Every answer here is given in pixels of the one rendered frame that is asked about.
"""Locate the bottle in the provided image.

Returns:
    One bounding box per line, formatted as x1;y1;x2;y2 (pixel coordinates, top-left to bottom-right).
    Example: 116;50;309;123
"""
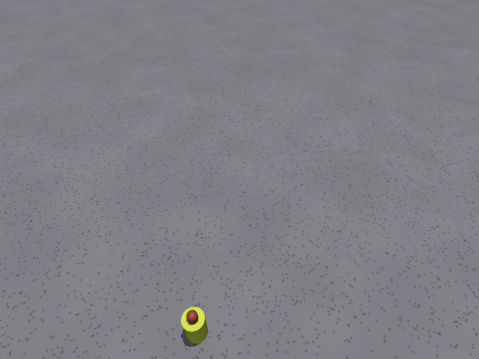
181;307;208;344

